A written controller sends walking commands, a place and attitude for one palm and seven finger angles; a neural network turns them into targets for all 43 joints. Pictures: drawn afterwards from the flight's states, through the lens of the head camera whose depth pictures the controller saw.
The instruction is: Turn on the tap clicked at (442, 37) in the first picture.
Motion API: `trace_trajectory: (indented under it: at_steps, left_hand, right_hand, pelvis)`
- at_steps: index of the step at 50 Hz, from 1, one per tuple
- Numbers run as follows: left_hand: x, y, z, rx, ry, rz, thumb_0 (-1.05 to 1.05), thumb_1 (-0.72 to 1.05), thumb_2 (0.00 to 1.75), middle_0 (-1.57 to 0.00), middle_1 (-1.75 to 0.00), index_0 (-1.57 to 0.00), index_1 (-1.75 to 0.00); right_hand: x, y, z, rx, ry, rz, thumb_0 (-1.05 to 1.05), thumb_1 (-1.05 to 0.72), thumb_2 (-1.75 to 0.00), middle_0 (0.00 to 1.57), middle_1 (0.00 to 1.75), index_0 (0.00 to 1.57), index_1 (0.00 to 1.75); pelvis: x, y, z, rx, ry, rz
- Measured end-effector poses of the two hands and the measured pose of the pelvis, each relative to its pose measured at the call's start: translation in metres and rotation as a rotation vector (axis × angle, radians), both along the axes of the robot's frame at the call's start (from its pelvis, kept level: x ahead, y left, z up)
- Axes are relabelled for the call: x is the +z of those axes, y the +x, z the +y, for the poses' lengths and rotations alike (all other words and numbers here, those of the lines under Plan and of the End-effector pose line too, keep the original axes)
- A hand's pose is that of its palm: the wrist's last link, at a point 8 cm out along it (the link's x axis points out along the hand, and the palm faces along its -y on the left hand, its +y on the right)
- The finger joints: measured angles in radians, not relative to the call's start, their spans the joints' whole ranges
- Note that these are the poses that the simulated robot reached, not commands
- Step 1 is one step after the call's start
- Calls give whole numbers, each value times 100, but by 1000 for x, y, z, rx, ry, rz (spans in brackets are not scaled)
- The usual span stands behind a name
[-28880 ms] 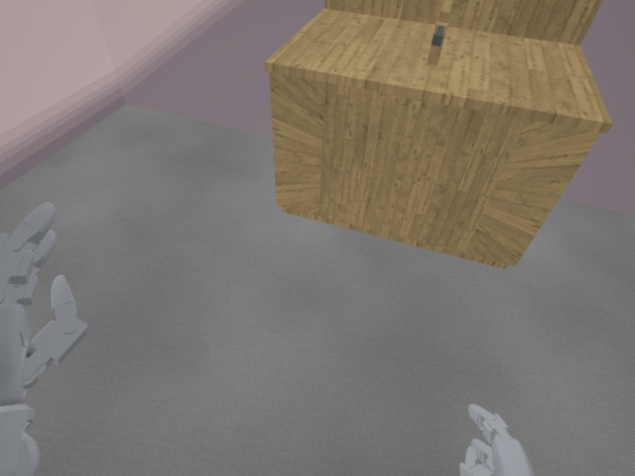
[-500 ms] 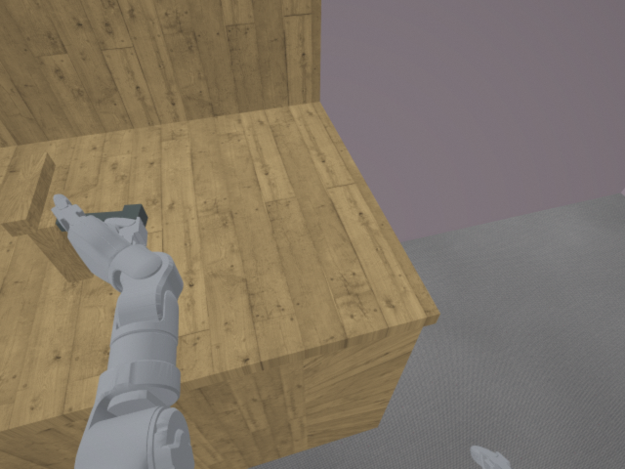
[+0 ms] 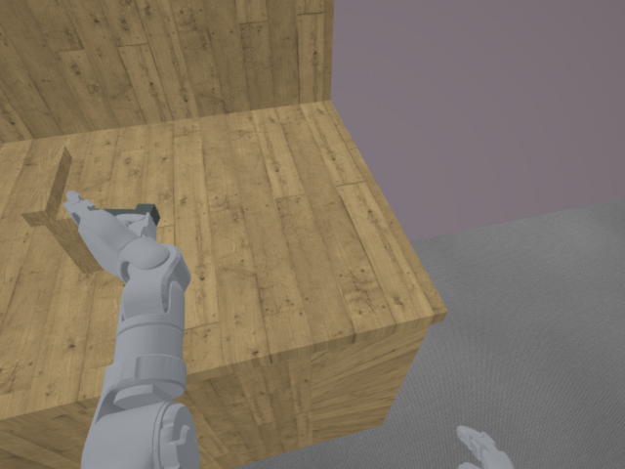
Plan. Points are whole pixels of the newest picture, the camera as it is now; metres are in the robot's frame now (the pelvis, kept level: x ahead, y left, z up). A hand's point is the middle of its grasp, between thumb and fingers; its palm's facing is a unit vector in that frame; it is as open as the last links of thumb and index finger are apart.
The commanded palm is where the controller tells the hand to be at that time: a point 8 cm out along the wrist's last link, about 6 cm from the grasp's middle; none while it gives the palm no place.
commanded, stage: lift the hand up off the lever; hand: left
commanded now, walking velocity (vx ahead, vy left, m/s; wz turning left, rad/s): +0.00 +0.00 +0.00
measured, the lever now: (146, 217) +0.43 +0.26 +0.09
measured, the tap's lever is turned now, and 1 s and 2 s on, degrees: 74 64 64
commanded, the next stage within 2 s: draw the hand back beside the body in 0.32 s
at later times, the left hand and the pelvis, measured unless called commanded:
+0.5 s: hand (146, 225) +0.39 +0.24 +0.11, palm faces +0.79 -0.61 -0.05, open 7.7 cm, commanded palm +0.33 +0.25 +0.16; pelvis -0.01 -0.01 +0.00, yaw -1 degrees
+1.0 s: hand (127, 264) +0.29 +0.21 +0.16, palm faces +0.28 -0.93 -0.25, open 7.6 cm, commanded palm +0.25 +0.26 +0.17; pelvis -0.02 +0.00 +0.01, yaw -1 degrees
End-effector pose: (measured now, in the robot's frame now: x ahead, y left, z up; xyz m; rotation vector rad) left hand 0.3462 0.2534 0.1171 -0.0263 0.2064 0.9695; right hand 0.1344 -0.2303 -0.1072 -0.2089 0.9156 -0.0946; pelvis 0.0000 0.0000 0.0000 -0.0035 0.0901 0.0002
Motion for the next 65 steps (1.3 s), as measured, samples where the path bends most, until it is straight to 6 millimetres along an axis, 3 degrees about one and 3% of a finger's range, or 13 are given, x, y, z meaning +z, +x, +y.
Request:
trace_trajectory:
  at_steps: [13, 22, 28, 34, 36, 41, 43, 46, 51, 54, 56, 62, 65]
  left_hand:
    - [1, -8, 1, 15, -10, -6, 5, 94, 92, -27, -20, -15, -15]
    - [1, -9, 1, 17, -5, 2, 4, 94, 93, -27, -21, -15, -15]
    - [1, -18, 6, -164, -24, -21, 3, 93, 92, -14, -14, -15, -16]
    - [1, -46, 15, -352, 72, -52, 2, 91, 90, -10, -13, -16, -17]
    - [18, -57, 21, -417, 170, -106, 2, 91, 90, -11, -14, -16, -17]
    - [92, -80, 24, -525, 431, -318, 2, 90, 90, -14, -17, -16, -19]
    - [107, -83, 19, -570, 483, -362, 2, 90, 90, -14, -18, -16, -19]
    - [99, -83, 11, -648, 472, -336, 1, 90, 90, -15, -19, -17, -20]
    - [42, -93, 3, -734, 349, -166, 1, 90, 90, -17, -21, -17, -22]
    - [28, -109, 8, -722, 328, -121, 1, 89, 90, -18, -22, -18, -23]
    - [34, -120, 15, -691, 355, -137, 2, 89, 90, -19, -23, -19, -23]
    - [81, -144, 34, -610, 497, -265, 2, 89, 90, -19, -25, -19, -25]
    - [83, -148, 33, -621, 502, -279, 1, 89, 90, -19, -25, -19, -26]
  right_hand:
    - [-3, -22, -12, -29, -9, 19, 1, -91, -90, 20, 30, 21, 30]
    - [0, -23, -18, -30, -23, 2, 1, -91, -90, 20, 30, 21, 30]
    - [6, -18, -21, -82, -27, -39, 1, -91, -90, 20, 30, 21, 30]
    - [17, -7, -19, -92, -21, -113, 1, -91, -90, 20, 30, 20, 30]
    - [23, -3, -17, -78, -9, -147, 1, -91, -90, 20, 30, 20, 30]
    - [30, 12, -8, -12, 10, -196, 1, -91, -90, 20, 30, 20, 30]
    - [30, 18, -3, 5, 25, -199, 1, -91, -90, 20, 30, 20, 30]
    - [33, 24, 5, 5, 52, -200, 1, -91, -90, 20, 30, 20, 30]
    - [38, 22, 12, -16, 68, -200, 1, -91, -90, 20, 30, 21, 30]
    - [40, 17, 12, -18, 47, -192, 1, -91, -90, 20, 30, 21, 30]
    - [40, 15, 12, -9, 31, -186, 1, -91, -90, 20, 30, 21, 30]
    - [36, 16, 14, 26, 14, -177, 1, -91, -90, 20, 30, 20, 30]
    - [38, 20, 18, 26, 25, -187, 1, -91, -90, 20, 30, 20, 30]
  pelvis:
    - [0, -5, -3, -10, 2, -6]
    - [0, -9, -6, -7, 2, -8]
    - [2, -8, -6, -22, 7, -41]
    - [6, -5, -3, -31, 8, -80]
    - [8, -3, -3, -28, 11, -97]
    - [11, -4, 0, -11, 9, -141]
    - [12, -6, 1, -6, 8, -152]
    - [13, -11, 3, -7, 8, -158]
    - [15, -16, 4, -27, 6, -159]
    - [16, -15, 4, -31, 3, -165]
    - [17, -14, 5, -28, 0, -172]
    - [18, -12, 9, -13, -2, -189]
    - [18, -13, 12, -14, -2, -189]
